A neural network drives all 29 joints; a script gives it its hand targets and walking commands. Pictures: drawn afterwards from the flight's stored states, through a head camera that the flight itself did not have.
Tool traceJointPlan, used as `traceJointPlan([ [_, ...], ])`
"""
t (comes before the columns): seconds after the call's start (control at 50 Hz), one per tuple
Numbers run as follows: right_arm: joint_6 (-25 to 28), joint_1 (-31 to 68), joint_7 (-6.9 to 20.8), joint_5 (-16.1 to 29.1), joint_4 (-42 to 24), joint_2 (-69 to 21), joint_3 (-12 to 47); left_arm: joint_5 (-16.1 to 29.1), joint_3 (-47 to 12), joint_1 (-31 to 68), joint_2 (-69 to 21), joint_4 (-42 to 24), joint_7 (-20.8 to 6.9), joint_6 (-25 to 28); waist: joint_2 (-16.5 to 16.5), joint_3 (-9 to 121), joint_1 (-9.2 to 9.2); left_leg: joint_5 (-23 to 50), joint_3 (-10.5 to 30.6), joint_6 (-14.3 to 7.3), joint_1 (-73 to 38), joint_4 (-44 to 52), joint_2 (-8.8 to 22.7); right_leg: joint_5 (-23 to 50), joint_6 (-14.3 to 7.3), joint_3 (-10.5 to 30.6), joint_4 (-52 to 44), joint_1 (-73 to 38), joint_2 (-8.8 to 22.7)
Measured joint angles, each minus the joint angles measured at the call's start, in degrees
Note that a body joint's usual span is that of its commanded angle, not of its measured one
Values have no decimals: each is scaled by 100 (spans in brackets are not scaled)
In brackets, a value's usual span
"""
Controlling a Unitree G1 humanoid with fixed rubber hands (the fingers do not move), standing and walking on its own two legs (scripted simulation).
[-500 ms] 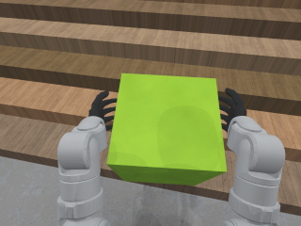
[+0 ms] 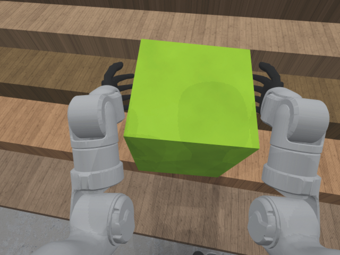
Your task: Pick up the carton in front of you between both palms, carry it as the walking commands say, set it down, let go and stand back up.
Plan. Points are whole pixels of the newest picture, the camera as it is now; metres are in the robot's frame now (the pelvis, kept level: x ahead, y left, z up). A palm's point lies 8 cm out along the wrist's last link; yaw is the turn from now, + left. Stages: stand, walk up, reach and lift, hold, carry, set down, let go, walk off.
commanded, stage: carry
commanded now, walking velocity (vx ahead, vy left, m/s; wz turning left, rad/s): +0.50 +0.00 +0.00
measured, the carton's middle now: (185, 119) +0.41 +0.00 +0.06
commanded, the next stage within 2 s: none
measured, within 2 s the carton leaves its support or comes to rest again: neither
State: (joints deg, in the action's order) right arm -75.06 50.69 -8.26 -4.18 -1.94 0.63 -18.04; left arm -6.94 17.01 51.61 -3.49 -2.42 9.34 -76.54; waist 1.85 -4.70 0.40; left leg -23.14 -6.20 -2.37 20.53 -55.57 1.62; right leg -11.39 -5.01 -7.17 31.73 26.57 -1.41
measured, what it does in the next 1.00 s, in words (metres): climbs: left foot 0.13 m higher, then right foot 0.13 m higher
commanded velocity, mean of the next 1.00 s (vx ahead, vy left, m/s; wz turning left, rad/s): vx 0.50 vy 0.00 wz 0.00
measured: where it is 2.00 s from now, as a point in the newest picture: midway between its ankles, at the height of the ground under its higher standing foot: (166, 32)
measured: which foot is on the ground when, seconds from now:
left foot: up 0.00-0.30, down 0.32-0.78, up 0.80-1.00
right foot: down 0.00-0.34, up 0.36-0.74, down 0.76-1.00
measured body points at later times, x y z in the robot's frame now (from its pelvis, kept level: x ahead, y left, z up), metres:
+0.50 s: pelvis +0.32 +0.06 +0.11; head +0.42 +0.03 +0.55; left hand +0.75 +0.14 +0.22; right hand +0.69 -0.16 +0.21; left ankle +0.38 +0.11 -0.59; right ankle +0.23 -0.06 -0.39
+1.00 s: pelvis +0.62 +0.02 +0.27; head +0.67 +0.04 +0.72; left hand +0.98 +0.23 +0.43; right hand +1.05 -0.06 +0.44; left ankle +0.60 +0.13 -0.27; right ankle +0.64 -0.05 -0.45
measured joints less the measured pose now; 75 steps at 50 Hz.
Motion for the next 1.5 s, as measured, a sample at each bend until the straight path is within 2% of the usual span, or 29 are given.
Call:
traceJointPlan([
  [0.06,15,-39,62,-26,87,47,-22,5,-119,-149,-36,71,11,132,12,-117,271,-274,512,-29,1090,-2390,-254,-424,15,72,-22,-280,-64],
  [0.12,-109,-107,66,-122,-95,-67,13,179,-95,-360,-22,-168,67,59,-137,-230,477,-339,482,-125,2162,-3556,-324,-483,86,222,-363,-723,36],
  [0.22,-121,-196,60,-267,-648,-246,60,440,-34,-483,-26,-675,168,85,-125,-342,737,-1051,243,-339,3913,-4487,-84,-874,204,406,-778,-1631,155],
  [0.26,-96,-218,73,-350,-748,-313,77,512,-23,-470,22,-714,172,105,-136,-297,731,-1018,77,-389,4247,-3646,39,-966,336,449,-1134,-2125,229],
  [0.3,-69,-235,85,-424,-653,-349,129,538,36,-463,54,-631,170,100,-184,-177,581,-446,-150,-502,3963,-1948,-52,-858,303,391,-1346,-2493,348],
  [0.34,29,-214,17,-458,-306,-423,275,533,133,-494,191,-484,103,66,-360,-196,167,415,-381,-552,3312,-1095,-283,-348,253,400,-214,-2265,608],
  [0.36,58,-156,9,-449,-139,-431,352,500,177,-442,267,-330,26,96,-399,-243,-57,428,-464,-609,3092,-1008,-340,-206,324,787,1403,-1676,513],
  [0.4,96,-142,-103,-402,117,-389,463,389,191,-363,344,-22,-110,173,-362,-329,-404,271,-466,-615,2566,-617,-435,-281,313,1409,4683,-496,-5],
  [0.44,45,-282,-245,-217,205,-330,505,209,169,-402,242,78,-145,176,-312,-367,-656,307,-443,-487,1946,36,-512,-401,202,1523,6521,378,-271],
  [0.48,-54,-361,-535,47,248,-301,501,16,200,-459,93,73,-155,167,-191,-403,-831,526,-406,-518,1275,839,-528,-514,103,1380,7151,1115,-309],
  [0.54,-87,-285,-820,399,350,-258,397,-135,290,-428,-2,87,-194,182,-16,-424,-1000,690,-272,-513,332,1887,-455,-944,7,882,6900,1968,-175],
  [0.64,-71,270,-958,540,751,-118,249,-248,288,-111,67,276,-280,242,-36,-48,-1132,535,-41,-402,-715,2835,-354,-1726,-210,330,7273,3425,144],
  [0.7,-84,580,-881,524,1148,13,133,-306,206,48,111,497,-264,214,-42,257,-949,518,59,-249,-1418,3504,-226,-1633,-279,11,5800,3593,276],
  [0.76,-197,754,-670,335,1607,160,-2,-221,40,163,150,936,-161,119,-29,636,-523,797,-58,-330,-1669,3486,-31,-1159,-429,-354,3689,2674,98],
  [0.8,-244,757,-398,176,1891,330,-82,-145,-165,204,107,1251,-34,84,39,710,-35,1558,126,-176,-1102,1590,156,-942,-429,-476,3057,2013,-97],
  [0.84,-240,738,-110,-11,2079,440,-144,-55,-346,220,72,1422,124,26,-7,640,429,1338,809,30,-10,-1698,-243,-874,-346,-467,2644,1564,-175],
  [0.88,-293,636,8,-198,2059,352,-204,177,-449,80,104,1379,319,-119,-76,536,776,1082,1048,-83,799,-3819,-608,-784,-223,-368,1998,989,-227],
  [0.94,-450,586,48,-398,1816,191,-371,614,-476,89,224,1273,613,-349,-213,304,1076,923,965,-292,1791,-4665,-664,-534,-81,-234,943,117,-154],
  [1.02,-500,866,39,-493,1513,209,-535,871,-362,599,318,1304,843,-420,-260,83,1202,603,636,-374,2853,-3907,-296,-428,-29,-112,61,-706,58],
  [1.08,-501,1066,26,-529,1451,287,-578,751,-201,983,282,1514,817,-389,-137,263,1146,559,444,-414,3486,-3928,23,-539,79,-39,-273,-1091,132],
  [1.14,-555,1201,-6,-565,1585,373,-550,557,-104,1170,220,1781,728,-422,-33,604,1037,-465,511,-418,4079,-4875,190,-719,191,124,-577,-1464,209],
  [1.18,-575,1294,-39,-570,1772,428,-470,438,-107,1200,213,1931,651,-484,13,746,919,-926,547,-394,4448,-4861,320,-819,325,247,-861,-1824,329],
  [1.22,-565,1355,-123,-555,1986,429,-336,315,-99,1156,213,2014,588,-581,-39,828,689,-747,314,-399,4403,-3373,426,-793,458,312,-1356,-2289,560],
  [1.26,-520,1378,-204,-510,2276,387,-173,148,-7,1049,227,2075,473,-704,-82,931,366,-176,-12,-493,3854,-1708,317,-624,559,243,-1465,-2538,835],
  [1.3,-375,1307,-446,-375,2490,194,4,6,124,869,323,2077,158,-762,-193,833,-194,631,-239,-408,3199,-942,35,-258,515,296,-96,-2206,1166],
  [1.32,-288,1260,-668,-284,2514,66,86,-54,191,793,384,2096,93,-726,-213,713,-470,629,-279,-343,3023,-884,-29,-184,556,727,1445,-1645,1026],
  [1.36,-156,1102,-1129,-37,2473,-180,113,-173,398,641,434,2156,-9,-605,-297,440,-830,523,-305,-281,2556,-524,-104,-126,459,1370,4425,-539,411],
  [1.42,-113,799,-1492,202,2273,-375,5,-235,573,323,298,1957,-4,-536,-392,154,-1008,628,-323,-193,1725,432,-202,-190,207,1279,6386,624,-79],
  [1.5,-33,732,-1574,272,1918,-476,-88,-273,589,130,162,1417,21,-461,-287,-132,-967,841,-313,-236,766,1612,-193,-744,61,783,6384,1788,-137],
])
